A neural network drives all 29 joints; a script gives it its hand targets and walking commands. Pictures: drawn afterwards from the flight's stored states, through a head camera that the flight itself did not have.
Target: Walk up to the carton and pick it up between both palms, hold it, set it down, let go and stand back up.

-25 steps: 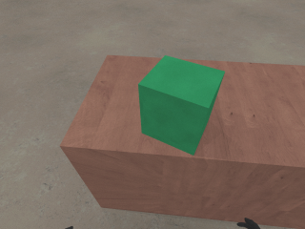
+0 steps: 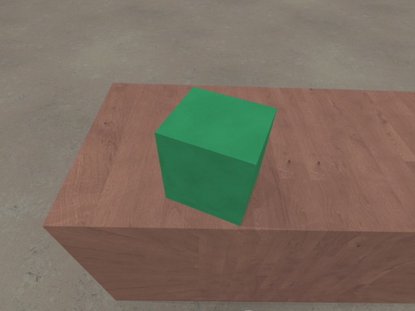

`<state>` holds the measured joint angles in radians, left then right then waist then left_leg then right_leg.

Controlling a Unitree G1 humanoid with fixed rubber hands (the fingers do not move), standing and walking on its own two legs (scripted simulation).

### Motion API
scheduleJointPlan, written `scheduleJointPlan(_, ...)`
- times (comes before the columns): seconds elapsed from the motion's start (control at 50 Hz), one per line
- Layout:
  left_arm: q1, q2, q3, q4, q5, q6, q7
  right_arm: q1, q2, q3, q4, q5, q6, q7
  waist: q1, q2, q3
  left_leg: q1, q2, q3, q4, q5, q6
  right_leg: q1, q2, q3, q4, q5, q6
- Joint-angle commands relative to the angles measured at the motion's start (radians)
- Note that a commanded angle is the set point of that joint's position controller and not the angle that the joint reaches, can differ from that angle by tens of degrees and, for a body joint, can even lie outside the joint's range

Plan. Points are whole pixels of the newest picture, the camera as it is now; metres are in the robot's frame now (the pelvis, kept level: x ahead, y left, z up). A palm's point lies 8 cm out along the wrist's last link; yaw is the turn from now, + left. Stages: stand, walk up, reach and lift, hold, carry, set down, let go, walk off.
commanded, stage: walk up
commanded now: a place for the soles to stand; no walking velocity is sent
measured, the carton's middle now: (216, 156) +0.45 -0.02 +0.04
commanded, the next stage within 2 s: none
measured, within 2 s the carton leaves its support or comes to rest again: neither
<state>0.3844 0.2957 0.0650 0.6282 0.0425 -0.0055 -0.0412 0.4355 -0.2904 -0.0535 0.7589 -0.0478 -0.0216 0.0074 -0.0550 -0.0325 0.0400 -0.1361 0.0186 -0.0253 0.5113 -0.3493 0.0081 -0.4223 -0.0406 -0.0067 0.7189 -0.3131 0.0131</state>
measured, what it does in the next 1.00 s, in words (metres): steps on the spot: right foot, then left foot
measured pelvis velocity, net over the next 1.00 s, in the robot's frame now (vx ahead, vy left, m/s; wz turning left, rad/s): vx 0.07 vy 0.01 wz -0.04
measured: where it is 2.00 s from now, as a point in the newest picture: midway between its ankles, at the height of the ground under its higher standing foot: outside the picture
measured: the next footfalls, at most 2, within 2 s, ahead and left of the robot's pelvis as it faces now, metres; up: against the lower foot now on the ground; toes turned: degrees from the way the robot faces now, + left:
right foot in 0.06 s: +0.13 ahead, -0.14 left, +0.00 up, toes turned -1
left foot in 0.40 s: +0.15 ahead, +0.12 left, +0.00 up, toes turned +0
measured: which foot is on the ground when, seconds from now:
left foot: down 0.00-0.06, up 0.08-0.38, down 0.40-1.00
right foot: up 0.00-0.04, down 0.06-1.00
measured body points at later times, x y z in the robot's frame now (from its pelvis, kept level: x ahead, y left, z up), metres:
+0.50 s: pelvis +0.07 +0.00 -0.01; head +0.08 +0.00 +0.44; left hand +0.16 +0.27 -0.12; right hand +0.20 -0.27 -0.12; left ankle +0.11 +0.12 -0.73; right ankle +0.09 -0.14 -0.73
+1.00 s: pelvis +0.07 +0.01 +0.00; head +0.09 +0.01 +0.45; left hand +0.20 +0.27 -0.10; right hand +0.19 -0.27 -0.11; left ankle +0.11 +0.12 -0.73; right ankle +0.09 -0.14 -0.73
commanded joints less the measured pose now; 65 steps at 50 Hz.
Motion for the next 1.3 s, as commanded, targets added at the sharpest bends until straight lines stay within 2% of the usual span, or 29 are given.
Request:
scheduleJointPlan(0.0,0.095,0.074,0.038,-0.067,0.005,-0.039,0.029,-0.107,-0.122,-0.017,-0.098,0.021,-0.009,0.008,0.098,0.119,0.039,-0.338,0.099,-0.074,-0.002,0.005,0.112,0.356,0.066,-0.071,-0.166,0.190,-0.013)
scheduleJointPlan(0.02,0.147,0.105,0.048,-0.056,0.012,-0.042,0.046,-0.056,-0.084,-0.002,-0.099,0.020,-0.005,0.011,0.116,0.017,-0.013,-0.365,0.058,-0.037,0.153,0.010,0.081,0.448,0.037,-0.021,-0.192,0.149,-0.027)
scheduleJointPlan(0.04,0.203,0.175,0.060,-0.059,0.024,-0.045,0.060,0.007,-0.020,0.023,-0.123,0.021,-0.002,0.013,0.131,-0.154,-0.090,-0.424,-0.016,0.027,0.412,-0.119,0.015,0.501,-0.168,0.287,-0.292,-0.034,-0.097)
scheduleJointPlan(0.06,0.193,0.239,0.069,-0.074,0.016,-0.034,0.071,0.052,-0.056,0.007,-0.140,0.014,0.022,0.001,0.107,-0.190,-0.092,-0.436,-0.057,0.021,0.551,-0.315,-0.026,0.408,-0.368,0.635,-0.451,-0.179,-0.226)
scheduleJointPlan(0.08,0.155,0.227,0.064,-0.071,0.003,-0.025,0.076,0.020,-0.125,-0.015,-0.141,-0.004,0.047,-0.012,0.104,-0.089,-0.031,-0.434,-0.002,-0.041,0.635,-0.292,-0.029,0.303,-0.402,0.705,-0.486,-0.232,-0.292)
scheduleJointPlan(0.1,0.120,0.183,0.044,-0.077,-0.002,-0.024,0.077,-0.007,-0.141,-0.018,-0.142,-0.004,0.057,-0.014,0.094,-0.029,0.029,-0.448,0.024,-0.054,0.661,-0.238,-0.033,0.252,-0.362,0.609,-0.473,-0.142,-0.279)
scheduleJointPlan(0.16,0.044,0.134,0.014,-0.074,0.007,-0.026,0.081,0.019,-0.097,-0.008,-0.119,0.004,0.051,-0.010,0.061,-0.059,0.045,-0.357,0.060,-0.051,0.542,-0.139,-0.041,0.178,-0.249,0.312,-0.388,0.233,-0.217)
scheduleJointPlan(0.2,0.022,0.129,0.010,-0.066,0.002,-0.027,0.077,0.007,-0.072,-0.001,-0.119,0.012,0.050,-0.004,0.059,-0.113,0.009,-0.279,0.047,-0.014,0.443,-0.122,-0.053,0.161,-0.198,0.212,-0.344,0.385,-0.212)
scheduleJointPlan(0.26,0.020,0.136,0.007,-0.071,-0.012,-0.021,0.073,-0.056,-0.057,0.004,-0.129,0.020,0.055,-0.006,0.068,-0.146,-0.026,-0.199,0.027,0.028,0.303,-0.058,-0.049,0.163,-0.176,0.167,-0.273,0.569,-0.202)
scheduleJointPlan(0.28,0.015,0.144,0.009,-0.073,-0.017,-0.016,0.072,-0.069,-0.056,0.002,-0.129,0.021,0.058,-0.008,0.067,-0.148,-0.035,-0.175,0.015,0.043,0.270,-0.035,-0.044,0.162,-0.177,0.171,-0.259,0.574,-0.197)
scheduleJointPlan(0.32,-0.029,0.161,0.006,-0.088,-0.030,-0.003,0.067,-0.066,-0.062,-0.003,-0.125,0.025,0.055,-0.011,0.034,-0.145,-0.059,-0.059,-0.001,0.061,0.135,0.095,-0.025,0.086,-0.160,0.165,-0.218,0.468,-0.171)
scheduleJointPlan(0.34,-0.056,0.167,0.002,-0.097,-0.038,0.003,0.063,-0.066,-0.077,-0.008,-0.130,0.025,0.048,-0.011,0.013,-0.118,-0.059,0.009,0.001,0.048,0.033,0.199,-0.011,0.024,-0.150,0.163,-0.200,0.366,-0.140)
scheduleJointPlan(0.36,-0.053,0.152,-0.005,-0.106,-0.047,0.004,0.059,-0.098,-0.108,-0.014,-0.140,0.019,0.041,-0.012,0.016,-0.055,-0.052,0.051,0.028,-0.006,-0.002,0.274,0.010,-0.029,-0.128,0.158,-0.177,0.281,-0.098)
scheduleJointPlan(0.38,-0.021,0.120,-0.017,-0.113,-0.053,0.003,0.054,-0.123,-0.148,-0.022,-0.154,0.009,0.035,-0.014,0.027,0.043,-0.076,0.069,0.126,-0.124,-0.022,0.308,0.053,-0.064,-0.086,0.108,-0.121,0.153,-0.056)
scheduleJointPlan(0.4,0.042,0.077,-0.030,-0.104,-0.059,0.007,0.053,-0.173,-0.180,-0.026,-0.166,0.025,0.031,-0.016,0.056,0.121,-0.088,-0.046,0.251,-0.268,-0.097,0.288,0.129,0.019,0.003,0.038,-0.021,-0.049,-0.011)
scheduleJointPlan(0.42,0.049,0.065,-0.027,-0.085,-0.051,0.019,0.063,-0.237,-0.191,-0.030,-0.159,0.052,0.035,-0.015,0.079,0.137,-0.056,-0.217,0.281,-0.248,-0.123,0.216,0.194,0.161,0.028,0.021,-0.007,-0.126,-0.009)
scheduleJointPlan(0.44,0.046,0.070,-0.023,-0.080,-0.041,0.020,0.062,-0.287,-0.171,-0.016,-0.163,0.061,0.036,-0.011,0.096,0.141,-0.022,-0.278,0.239,-0.209,-0.126,0.158,0.173,0.197,0.018,0.033,-0.060,-0.074,-0.016)
scheduleJointPlan(0.48,0.012,0.109,-0.011,-0.082,-0.038,0.003,0.056,-0.292,-0.138,0.000,-0.164,0.061,0.042,-0.004,0.081,0.130,-0.003,-0.258,0.141,-0.125,-0.091,0.098,0.087,0.176,-0.004,0.070,-0.165,0.051,-0.024)
scheduleJointPlan(0.54,-0.028,0.144,-0.002,-0.089,-0.037,-0.009,0.052,-0.264,-0.130,0.001,-0.150,0.056,0.045,0.004,0.050,0.102,0.004,-0.197,0.091,-0.100,-0.060,0.045,0.048,0.094,-0.037,0.134,-0.225,0.030,-0.041)
scheduleJointPlan(0.58,-0.036,0.135,-0.006,-0.092,-0.038,-0.014,0.050,-0.260,-0.135,0.001,-0.144,0.052,0.038,0.006,0.048,0.080,-0.032,-0.147,0.095,-0.100,-0.044,0.123,0.049,0.099,-0.035,0.128,-0.229,0.068,-0.039)
scheduleJointPlan(0.7,-0.054,0.129,-0.007,-0.098,-0.038,-0.017,0.048,-0.277,-0.139,0.003,-0.150,0.051,0.031,0.011,0.048,0.054,-0.068,-0.125,0.098,-0.085,-0.039,0.185,0.049,0.128,-0.037,0.120,-0.227,0.121,-0.041)
scheduleJointPlan(0.94,-0.067,0.130,-0.003,-0.094,-0.038,-0.014,0.046,-0.264,-0.152,0.000,-0.145,0.050,0.033,0.014,0.049,0.040,-0.052,-0.144,0.098,-0.078,-0.073,0.075,0.045,0.124,-0.030,0.123,-0.240,0.065,-0.040)
scheduleJointPlan(1.08,-0.076,0.135,0.000,-0.091,-0.037,-0.018,0.046,-0.247,-0.143,0.000,-0.137,0.046,0.032,0.013,0.045,0.032,-0.046,-0.128,0.087,-0.060,-0.061,0.086,0.038,0.102,-0.041,0.147,-0.255,0.069,-0.046)
scheduleJointPlan(1.1,-0.111,0.202,0.027,-0.100,-0.040,-0.010,0.051,-0.281,-0.193,-0.019,-0.148,0.048,0.039,0.008,0.049,0.010,0.039,-0.182,0.080,-0.045,0.015,0.343,0.048,0.082,-0.042,0.141,-0.190,0.310,-0.056)
scheduleJointPlan(1.12,-0.090,0.216,0.030,-0.099,-0.037,-0.008,0.052,-0.257,-0.203,-0.023,-0.149,0.044,0.043,0.008,0.051,-0.008,-0.023,-0.147,0.072,-0.022,0.077,0.450,0.053,0.115,-0.060,0.141,-0.163,0.417,-0.070)
scheduleJointPlan(1.14,-0.075,0.217,0.034,-0.100,-0.033,-0.005,0.051,-0.238,-0.199,-0.026,-0.152,0.043,0.046,0.009,0.050,-0.012,-0.081,-0.110,0.062,-0.006,0.125,0.464,0.056,0.129,-0.079,0.158,-0.160,0.449,-0.089)
scheduleJointPlan(1.22,-0.134,0.245,0.057,-0.116,-0.032,0.023,0.047,-0.218,-0.165,-0.028,-0.175,0.042,0.070,0.014,0.046,-0.092,-0.127,-0.091,-0.014,0.015,0.284,0.231,0.038,0.066,-0.167,0.256,-0.213,0.404,-0.190)
scheduleJointPlan(1.26,-0.191,0.246,0.058,-0.132,-0.028,0.038,0.046,-0.184,-0.156,-0.031,-0.178,0.038,0.074,0.016,0.021,-0.151,-0.104,-0.058,-0.016,-0.006,0.291,0.073,0.044,-0.039,-0.192,0.283,-0.223,0.301,-0.199)
scheduleJointPlan(1.28,-0.218,0.239,0.055,-0.138,-0.027,0.044,0.046,-0.163,-0.162,-0.034,-0.177,0.038,0.072,0.017,0.005,-0.137,-0.093,-0.046,0.002,-0.033,0.231,0.054,0.052,-0.072,-0.169,0.254,-0.194,0.233,-0.177)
